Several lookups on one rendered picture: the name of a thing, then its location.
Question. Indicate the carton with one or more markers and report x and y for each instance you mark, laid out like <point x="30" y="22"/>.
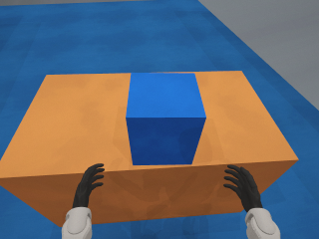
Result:
<point x="165" y="117"/>

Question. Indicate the robot right forearm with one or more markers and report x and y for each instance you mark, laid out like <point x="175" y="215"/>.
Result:
<point x="260" y="225"/>

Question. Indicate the left robot hand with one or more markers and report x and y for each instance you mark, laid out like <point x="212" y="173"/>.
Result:
<point x="85" y="187"/>

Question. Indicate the robot left forearm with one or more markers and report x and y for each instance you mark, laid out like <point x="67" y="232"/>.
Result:
<point x="78" y="224"/>

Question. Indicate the pedestal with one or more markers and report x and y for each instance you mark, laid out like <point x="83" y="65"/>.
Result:
<point x="78" y="120"/>

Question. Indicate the right robot hand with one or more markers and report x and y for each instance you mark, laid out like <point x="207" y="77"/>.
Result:
<point x="246" y="189"/>

